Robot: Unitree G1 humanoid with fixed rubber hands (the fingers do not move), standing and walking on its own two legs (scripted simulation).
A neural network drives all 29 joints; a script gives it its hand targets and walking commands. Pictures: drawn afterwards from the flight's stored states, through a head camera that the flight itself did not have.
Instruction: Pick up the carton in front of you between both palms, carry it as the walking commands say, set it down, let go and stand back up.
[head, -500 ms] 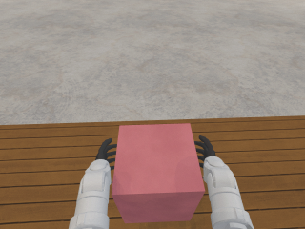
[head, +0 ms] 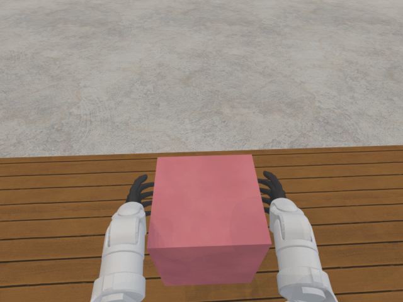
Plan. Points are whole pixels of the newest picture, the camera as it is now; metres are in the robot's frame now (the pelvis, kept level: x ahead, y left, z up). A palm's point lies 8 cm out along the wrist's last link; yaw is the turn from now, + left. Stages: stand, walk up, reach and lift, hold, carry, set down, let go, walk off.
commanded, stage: reach and lift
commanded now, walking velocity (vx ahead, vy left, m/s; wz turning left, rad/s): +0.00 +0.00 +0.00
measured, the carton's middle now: (206, 223) +0.30 +0.00 -0.05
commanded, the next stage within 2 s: hold in 0.44 s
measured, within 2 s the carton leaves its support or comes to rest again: neither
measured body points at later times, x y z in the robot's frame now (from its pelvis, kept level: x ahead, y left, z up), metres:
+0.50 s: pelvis +0.01 +0.00 +0.00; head -0.03 +0.00 +0.45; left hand +0.31 +0.15 +0.03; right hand +0.31 -0.15 +0.03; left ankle +0.02 +0.13 -0.74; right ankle +0.01 -0.13 -0.74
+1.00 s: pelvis +0.00 +0.00 +0.00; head -0.05 +0.00 +0.45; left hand +0.30 +0.15 +0.04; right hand +0.30 -0.15 +0.05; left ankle +0.02 +0.13 -0.74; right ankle +0.01 -0.13 -0.74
